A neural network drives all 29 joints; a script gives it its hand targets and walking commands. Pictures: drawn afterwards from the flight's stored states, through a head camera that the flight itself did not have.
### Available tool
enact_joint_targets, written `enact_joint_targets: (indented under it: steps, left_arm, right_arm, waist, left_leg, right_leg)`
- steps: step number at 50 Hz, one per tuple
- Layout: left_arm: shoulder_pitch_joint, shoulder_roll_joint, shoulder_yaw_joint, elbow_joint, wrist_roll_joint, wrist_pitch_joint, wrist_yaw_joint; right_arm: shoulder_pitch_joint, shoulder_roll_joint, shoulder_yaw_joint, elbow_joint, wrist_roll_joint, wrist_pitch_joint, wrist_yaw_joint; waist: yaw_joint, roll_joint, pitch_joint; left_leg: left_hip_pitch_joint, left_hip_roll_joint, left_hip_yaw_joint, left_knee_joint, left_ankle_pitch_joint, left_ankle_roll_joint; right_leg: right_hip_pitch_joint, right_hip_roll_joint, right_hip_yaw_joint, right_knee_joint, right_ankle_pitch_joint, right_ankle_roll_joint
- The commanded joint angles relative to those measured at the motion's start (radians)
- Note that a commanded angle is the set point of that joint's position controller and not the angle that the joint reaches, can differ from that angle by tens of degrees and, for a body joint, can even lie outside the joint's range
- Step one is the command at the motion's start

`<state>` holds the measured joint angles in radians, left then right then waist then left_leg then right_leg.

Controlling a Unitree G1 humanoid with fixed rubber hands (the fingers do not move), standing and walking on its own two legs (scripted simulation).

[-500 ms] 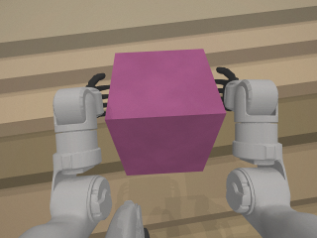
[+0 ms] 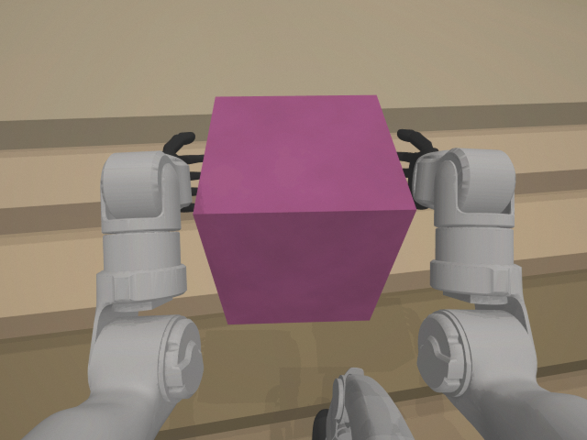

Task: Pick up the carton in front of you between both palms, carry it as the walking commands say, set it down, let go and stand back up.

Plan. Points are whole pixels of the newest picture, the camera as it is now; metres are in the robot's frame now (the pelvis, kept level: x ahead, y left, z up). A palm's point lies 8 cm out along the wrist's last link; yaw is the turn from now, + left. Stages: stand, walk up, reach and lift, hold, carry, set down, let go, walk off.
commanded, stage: carry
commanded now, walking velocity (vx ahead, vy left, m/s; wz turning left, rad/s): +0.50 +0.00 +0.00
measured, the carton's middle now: (297, 216) +0.39 +0.00 +0.12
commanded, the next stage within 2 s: none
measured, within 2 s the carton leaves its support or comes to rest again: neither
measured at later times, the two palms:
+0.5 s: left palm out of the picture +0.67 +0.16 +0.32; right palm (377, 6) +0.68 -0.13 +0.31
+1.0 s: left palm out of the picture +0.98 +0.18 +0.42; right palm out of the picture +0.97 -0.12 +0.44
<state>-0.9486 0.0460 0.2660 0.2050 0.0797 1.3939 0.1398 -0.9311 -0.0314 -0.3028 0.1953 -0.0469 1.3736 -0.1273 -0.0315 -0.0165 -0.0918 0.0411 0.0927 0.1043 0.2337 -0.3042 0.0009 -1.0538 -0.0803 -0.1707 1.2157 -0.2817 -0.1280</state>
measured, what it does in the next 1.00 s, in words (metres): climbs: left foot 0.11 m higher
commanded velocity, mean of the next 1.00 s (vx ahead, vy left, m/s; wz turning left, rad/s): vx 0.50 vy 0.00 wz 0.00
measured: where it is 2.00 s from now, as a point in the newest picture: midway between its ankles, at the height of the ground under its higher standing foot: (263, 140)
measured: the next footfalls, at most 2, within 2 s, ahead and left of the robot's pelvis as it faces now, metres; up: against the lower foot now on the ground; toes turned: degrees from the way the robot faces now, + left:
left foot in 0.52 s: +0.50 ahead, +0.14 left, +0.23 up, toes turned +6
right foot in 1.04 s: +0.85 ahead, -0.08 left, +0.34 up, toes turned -6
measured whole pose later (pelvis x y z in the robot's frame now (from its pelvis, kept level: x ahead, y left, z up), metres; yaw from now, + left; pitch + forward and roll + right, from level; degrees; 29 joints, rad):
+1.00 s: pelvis +0.59 +0.03 +0.23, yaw +0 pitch +5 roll -3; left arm -0.95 0.05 0.28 0.17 0.08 1.41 0.13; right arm -0.94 -0.04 -0.29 0.19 -0.04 1.37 -0.14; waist -0.05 -0.02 -0.08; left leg 0.00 0.07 0.10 0.25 -0.32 0.01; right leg -1.14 -0.10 -0.14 1.39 -0.33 -0.12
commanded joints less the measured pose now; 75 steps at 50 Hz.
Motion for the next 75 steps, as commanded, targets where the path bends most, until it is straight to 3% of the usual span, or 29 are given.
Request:
enact_joint_targets:
  steps: [1, 2, 3, 4, 5, 9, 16, 20, 23, 26, 27, 28, 29, 30, 31, 33, 36, 42, 45, 48, 52, 54, 55, 56, 59, 61, 68, 72, 75]
  left_arm:
    - [-0.707, -1.102, -0.519, -0.009, -0.443, -0.028, -0.184]
    - [-0.760, -1.117, -0.525, -0.028, -0.455, -0.042, -0.195]
    - [-0.744, -1.183, -0.537, -0.030, -0.489, -0.055, -0.211]
    - [-0.757, -1.181, -0.555, -0.056, -0.520, -0.076, -0.222]
    - [-0.800, -1.216, -0.566, -0.089, -0.550, -0.085, -0.233]
    - [-0.954, -1.264, -0.626, -0.300, -0.627, -0.109, -0.241]
    - [-0.756, -1.110, -0.600, -0.266, -0.526, -0.057, -0.219]
    - [-0.738, -1.050, -0.572, -0.181, -0.489, -0.033, -0.235]
    - [-0.728, -1.055, -0.522, -0.104, -0.471, -0.024, -0.252]
    - [-0.673, -1.069, -0.453, -0.004, -0.442, -0.021, -0.258]
    - [-0.696, -1.079, -0.442, 0.007, -0.416, -0.026, -0.257]
    - [-0.692, -1.078, -0.438, 0.016, -0.390, -0.035, -0.253]
    - [-0.665, -1.071, -0.426, 0.016, -0.366, -0.048, -0.250]
    - [-0.611, -1.085, -0.422, 0.029, -0.362, -0.052, -0.245]
    - [-0.645, -1.072, -0.409, 0.006, -0.333, -0.062, -0.235]
    - [-0.725, -1.073, -0.419, -0.107, -0.342, -0.070, -0.217]
    - [-0.732, -1.051, -0.477, -0.201, -0.358, -0.068, -0.184]
    - [-0.648, -0.989, -0.531, -0.155, -0.357, -0.036, -0.165]
    - [-0.660, -0.966, -0.530, -0.108, -0.356, -0.022, -0.165]
    - [-0.697, -0.988, -0.518, -0.052, -0.373, -0.011, -0.162]
    - [-0.721, -1.081, -0.504, 0.003, -0.430, -0.016, -0.174]
    - [-0.765, -1.144, -0.515, -0.010, -0.464, -0.043, -0.199]
    - [-0.746, -1.172, -0.519, -0.019, -0.491, -0.059, -0.211]
    - [-0.757, -1.197, -0.536, -0.030, -0.518, -0.071, -0.224]
    - [-0.958, -1.269, -0.587, -0.221, -0.612, -0.106, -0.249]
    - [-0.965, -1.282, -0.603, -0.269, -0.632, -0.108, -0.254]
    - [-0.779, -1.129, -0.569, -0.222, -0.528, -0.061, -0.232]
    - [-0.744, -1.077, -0.543, -0.150, -0.487, -0.035, -0.244]
    - [-0.721, -1.057, -0.482, -0.061, -0.468, -0.021, -0.255]
  right_arm:
    - [-0.708, 1.020, 0.462, 0.015, 0.380, 0.001, 0.249]
    - [-0.719, 1.023, 0.453, 0.014, 0.357, -0.006, 0.247]
    - [-0.692, 1.038, 0.457, 0.023, 0.333, -0.019, 0.245]
    - [-0.638, 1.009, 0.413, 0.031, 0.305, -0.027, 0.236]
    - [-0.650, 1.008, 0.416, 0.017, 0.283, -0.036, 0.223]
    - [-0.724, 0.986, 0.440, -0.134, 0.274, -0.047, 0.190]
    - [-0.650, 0.960, 0.553, -0.160, 0.303, -0.018, 0.175]
    - [-0.663, 0.955, 0.560, -0.078, 0.327, 0.000, 0.186]
    - [-0.683, 1.002, 0.562, -0.020, 0.344, 0.005, 0.185]
    - [-0.667, 1.069, 0.540, 0.048, 0.383, -0.005, 0.188]
    - [-0.682, 1.095, 0.542, 0.049, 0.394, -0.017, 0.193]
    - [-0.696, 1.118, 0.551, 0.037, 0.416, -0.030, 0.201]
    - [-0.722, 1.172, 0.569, 0.022, 0.446, -0.043, 0.210]
    - [-0.713, 1.150, 0.564, -0.006, 0.465, -0.064, 0.216]
    - [-0.778, 1.189, 0.580, -0.068, 0.489, -0.069, 0.225]
    - [-0.903, 1.230, 0.617, -0.212, 0.546, -0.088, 0.237]
    - [-0.925, 1.227, 0.654, -0.296, 0.577, -0.082, 0.238]
    - [-0.761, 1.073, 0.614, -0.217, 0.495, -0.030, 0.224]
    - [-0.751, 1.022, 0.583, -0.141, 0.471, -0.010, 0.241]
    - [-0.741, 0.996, 0.530, -0.066, 0.448, 0.005, 0.251]
    - [-0.727, 1.011, 0.453, 0.020, 0.395, 0.010, 0.251]
    - [-0.734, 1.026, 0.442, 0.039, 0.355, -0.006, 0.249]
    - [-0.667, 1.054, 0.421, 0.057, 0.324, -0.017, 0.247]
    - [-0.637, 1.014, 0.393, 0.072, 0.296, -0.027, 0.238]
    - [-0.723, 1.029, 0.408, -0.039, 0.284, -0.043, 0.215]
    - [-0.729, 1.010, 0.429, -0.101, 0.285, -0.048, 0.195]
    - [-0.679, 1.005, 0.551, -0.126, 0.328, -0.021, 0.180]
    - [-0.684, 0.989, 0.563, -0.066, 0.345, -0.003, 0.183]
    - [-0.711, 1.040, 0.559, 0.004, 0.374, 0.002, 0.185]
  waist:
    - [0.196, 0.315, -0.457]
    - [0.229, 0.110, -0.578]
    - [0.169, 0.002, -0.535]
    - [0.158, -0.292, -0.692]
    - [0.146, -0.152, -0.754]
    - [0.084, -0.035, -0.487]
    - [0.159, -0.072, -0.447]
    - [0.129, -0.038, -0.276]
    - [0.068, -0.173, -0.254]
    - [-0.052, -0.301, -0.401]
    - [-0.117, -0.181, -0.476]
    - [-0.139, -0.134, -0.559]
    - [-0.106, -0.012, -0.465]
    - [-0.069, 0.351, -0.651]
    - [-0.072, 0.237, -0.707]
    - [-0.043, 0.105, -0.545]
    - [-0.036, 0.064, -0.452]
    - [-0.099, 0.100, -0.394]
    - [-0.057, 0.077, -0.250]
    - [-0.033, 0.137, -0.214]
    - [0.148, 0.335, -0.433]
    - [0.223, 0.092, -0.574]
    - [0.165, -0.237, -0.648]
    - [0.165, -0.154, -0.749]
    - [0.094, -0.036, -0.525]
    - [0.077, -0.022, -0.449]
    - [0.157, -0.043, -0.400]
    - [0.101, -0.054, -0.277]
    - [0.034, -0.233, -0.300]
  left_leg:
    - [-0.001, 0.090, 0.101, 0.421, 1.579, 0.091]
    - [-0.093, 0.023, 0.057, 0.739, 1.294, 0.049]
    - [-0.422, -0.068, -0.007, 0.974, 0.450, 0.019]
    - [-0.641, -0.230, -0.156, 1.499, 0.038, -0.015]
    - [-0.678, -0.190, -0.302, 1.618, 0.053, 0.024]
    - [-0.881, -0.074, -0.218, 1.520, 0.042, 0.107]
    - [-1.392, -0.021, -0.144, 1.726, -0.210, 0.128]
    - [-1.480, 0.032, -0.053, 1.564, -0.209, 0.099]
    - [-0.873, 0.016, 0.070, 1.064, -0.023, 0.096]
    - [-0.552, -0.132, 0.197, 0.831, 0.082, 0.126]
    - [-0.399, -0.182, 0.213, 0.616, 0.169, 0.119]
    - [-0.189, -0.177, 0.110, 0.409, 0.250, 0.105]
    - [-0.002, 0.000, -0.192, 0.302, 0.576, 0.119]
    - [0.237, 0.241, -0.710, 0.293, 1.116, 0.322]
    - [0.265, 0.238, -0.710, 0.335, 0.938, 0.368]
    - [0.133, 0.188, -0.623, 0.302, 0.331, 0.279]
    - [0.068, 0.178, -0.488, 0.217, 0.095, 0.236]
    - [0.332, 0.254, -0.449, 0.146, 0.317, 0.293]
    - [0.196, 0.165, -0.302, 0.044, 0.195, 0.210]
    - [-0.057, 0.088, -0.095, -0.111, 0.443, 0.196]
    - [0.005, 0.099, 0.087, 0.293, 1.612, 0.112]
    - [-0.205, -0.007, 0.020, 0.852, 1.071, 0.037]
    - [-0.642, -0.206, -0.058, 1.354, 0.037, -0.036]
    - [-0.677, -0.217, -0.272, 1.618, 0.037, 0.001]
    - [-0.882, -0.098, -0.250, 1.573, 0.044, 0.089]
    - [-0.918, -0.060, -0.209, 1.511, 0.025, 0.112]
    - [-1.501, -0.003, -0.140, 1.769, -0.231, 0.125]
    - [-1.248, 0.043, -0.006, 1.342, -0.125, 0.093]
    - [-0.712, -0.043, 0.132, 0.929, 0.067, 0.122]
  right_leg:
    - [0.685, 0.178, -0.141, -0.332, 0.160, 0.003]
    - [0.972, 0.161, -0.053, -0.544, 0.280, 0.014]
    - [1.163, -0.005, 0.318, -0.684, 0.466, -0.058]
    - [1.312, -0.254, 0.808, -0.724, 0.918, -0.263]
    - [1.321, -0.223, 0.775, -0.659, 0.833, -0.257]
    - [1.078, -0.182, 0.612, -0.750, 0.060, -0.146]
    - [1.381, -0.293, 0.568, -0.814, 0.251, -0.207]
    - [1.288, -0.208, 0.414, -0.943, 0.029, -0.103]
    - [0.865, -0.081, 0.093, -1.099, 0.283, -0.068]
    - [1.002, -0.106, -0.020, -0.817, 1.380, -0.032]
    - [1.062, -0.066, -0.056, -0.510, 1.482, 0.013]
    - [0.986, -0.040, -0.006, -0.259, 1.303, 0.054]
    - [0.688, 0.021, 0.070, -0.079, 0.270, 0.092]
    - [0.412, 0.194, 0.217, 0.423, -0.060, 0.145]
    - [0.336, 0.165, 0.343, 0.586, -0.026, 0.100]
    - [0.178, 0.102, 0.307, 0.577, 0.003, 0.051]
    - [0.096, 0.045, 0.253, 0.504, -0.006, 0.017]
    - [-0.371, 0.004, 0.154, 0.742, -0.206, 0.018]
    - [-0.374, -0.028, 0.102, 0.553, -0.206, 0.027]
    - [0.013, -0.016, -0.012, 0.146, -0.065, 0.019]
    - [0.584, 0.163, -0.143, -0.223, 0.126, -0.020]
    - [1.068, 0.133, 0.065, -0.627, 0.358, -0.002]
    - [1.368, -0.234, 0.684, -0.678, 0.939, -0.220]
    - [1.339, -0.240, 0.808, -0.663, 1.030, -0.289]
    - [1.124, -0.193, 0.675, -0.708, 0.210, -0.172]
    - [1.051, -0.183, 0.591, -0.768, 0.009, -0.141]
    - [1.407, -0.286, 0.556, -0.831, 0.183, -0.187]
    - [1.117, -0.139, 0.300, -0.999, 0.091, -0.088]
    - [0.872, -0.083, 0.045, -1.013, 0.771, -0.057]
